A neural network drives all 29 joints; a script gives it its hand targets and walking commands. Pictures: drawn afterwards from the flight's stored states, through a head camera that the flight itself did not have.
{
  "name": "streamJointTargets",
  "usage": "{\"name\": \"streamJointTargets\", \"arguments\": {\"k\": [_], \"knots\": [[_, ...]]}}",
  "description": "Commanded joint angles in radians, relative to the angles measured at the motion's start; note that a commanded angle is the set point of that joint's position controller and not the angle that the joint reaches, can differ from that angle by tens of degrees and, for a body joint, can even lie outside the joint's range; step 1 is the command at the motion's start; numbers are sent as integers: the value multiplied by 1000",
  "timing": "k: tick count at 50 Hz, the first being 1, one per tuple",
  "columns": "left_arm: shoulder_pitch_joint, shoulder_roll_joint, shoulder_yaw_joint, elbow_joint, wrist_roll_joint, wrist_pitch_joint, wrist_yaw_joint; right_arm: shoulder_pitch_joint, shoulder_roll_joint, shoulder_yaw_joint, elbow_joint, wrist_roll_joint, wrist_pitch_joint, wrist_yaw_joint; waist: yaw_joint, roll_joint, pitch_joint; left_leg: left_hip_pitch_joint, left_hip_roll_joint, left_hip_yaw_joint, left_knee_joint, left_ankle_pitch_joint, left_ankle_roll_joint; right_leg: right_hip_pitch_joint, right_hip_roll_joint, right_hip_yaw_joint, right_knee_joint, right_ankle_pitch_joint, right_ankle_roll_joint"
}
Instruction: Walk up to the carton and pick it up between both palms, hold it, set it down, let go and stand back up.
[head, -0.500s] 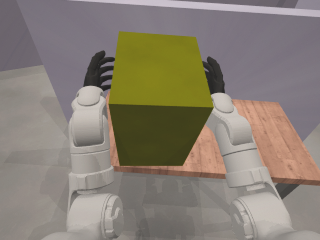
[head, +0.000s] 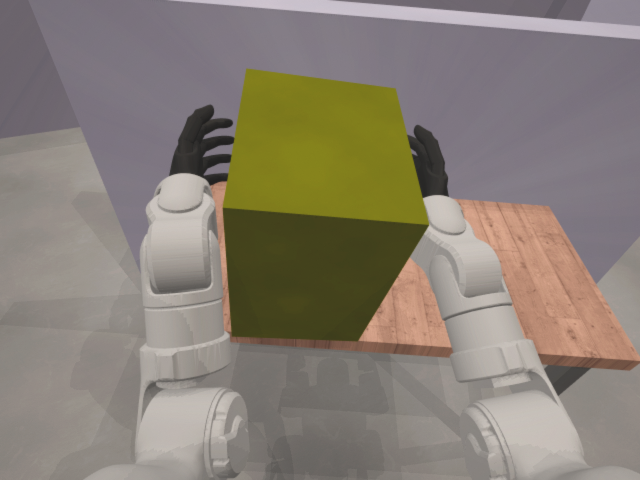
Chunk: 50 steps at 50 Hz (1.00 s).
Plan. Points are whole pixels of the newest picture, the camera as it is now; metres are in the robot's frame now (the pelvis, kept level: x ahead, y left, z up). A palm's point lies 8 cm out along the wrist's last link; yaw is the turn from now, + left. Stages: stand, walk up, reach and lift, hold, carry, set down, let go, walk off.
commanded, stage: hold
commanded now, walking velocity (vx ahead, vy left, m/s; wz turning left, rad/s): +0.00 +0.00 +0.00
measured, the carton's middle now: (308, 220) +0.37 +0.02 +0.16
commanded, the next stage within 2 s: none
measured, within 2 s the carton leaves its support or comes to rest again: neither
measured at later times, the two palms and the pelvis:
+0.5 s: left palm (193, 178) +0.36 +0.14 +0.23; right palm (428, 196) +0.35 -0.12 +0.20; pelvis +0.00 +0.00 +0.00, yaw +0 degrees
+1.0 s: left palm (195, 185) +0.36 +0.14 +0.22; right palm (425, 201) +0.35 -0.12 +0.19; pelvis +0.00 +0.00 +0.00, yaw +0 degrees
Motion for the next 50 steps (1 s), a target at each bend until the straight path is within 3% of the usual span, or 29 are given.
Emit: {"name": "streamJointTargets", "arguments": {"k": [1, 7, 19, 31, 32, 34, 39, 40, 44, 47, 50], "knots": [[-452, -387, -360, -115, -129, -42, -114, -635, 288, 247, -223, 68, -33, 31, -17, 104, -348, 92, -10, 41, 1, 208, -36, 100, -14, 1, 13, 192, 79], [-452, -371, -326, -72, -113, -29, -89, -636, 258, 199, -173, 45, -40, 48, 5, 105, -266, 41, 3, 62, -40, 79, -31, 84, -9, -5, 6, 30, 66], [-427, -378, -353, -115, -129, -31, -97, -619, 275, 245, -229, 66, -44, 31, -10, 87, -328, 104, -9, 51, 3, 224, -35, 112, -13, 3, 10, 194, 82], [-421, -372, -347, -116, -126, -20, -97, -611, 263, 234, -222, 66, -37, 30, -7, 92, -295, 86, -4, 56, -13, 182, -37, 110, -12, 1, 6, 144, 76], [-429, -340, -317, -136, -138, -49, -89, -640, 236, 201, -266, 58, -45, 40, 11, 114, -288, 48, 1, 38, -21, 140, -23, 96, -24, 8, 20, 132, 83], [-418, -320, -314, -151, -157, -89, -73, -602, 217, 193, -268, 25, -65, 56, 7, 104, -310, 32, 9, 35, -27, 136, -21, 103, -25, -1, 44, 140, 86], [-405, -304, -294, -56, -138, -65, -80, -567, 205, 165, -120, 11, -37, 63, -13, 114, -271, 36, 16, 28, -38, 115, -32, 84, -25, 6, 28, 125, 85], [-417, -305, -288, -86, -154, -77, -81, -579, 204, 165, -170, 22, -46, 62, -4, 97, -292, 30, 12, 31, -33, 122, -25, 94, -28, 8, 29, 145, 88], [-397, -337, -309, -81, -150, -85, -100, -578, 242, 211, -189, 17, -48, 55, -8, 77, -334, 73, 4, 24, -13, 211, -22, 119, -34, 10, 34, 235, 88], [-403, -345, -345, -145, -151, -96, -107, -582, 264, 235, -229, 32, -52, 53, -10, 101, -376, 92, 4, 24, -3, 260, -23, 110, -26, 10, 44, 263, 86], [-402, -354, -356, -155, -158, -91, -106, -590, 280, 266, -268, 35, -58, 48, -2, 79, -386, 97, 1, 27, -1, 276, -22, 132, -25, 14, 34, 291, 85]]}}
